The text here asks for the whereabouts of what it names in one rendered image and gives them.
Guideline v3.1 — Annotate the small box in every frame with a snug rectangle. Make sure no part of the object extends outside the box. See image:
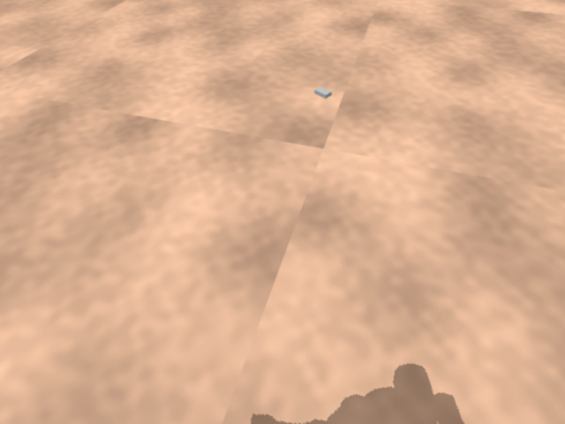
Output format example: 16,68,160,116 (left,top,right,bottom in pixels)
314,87,332,99

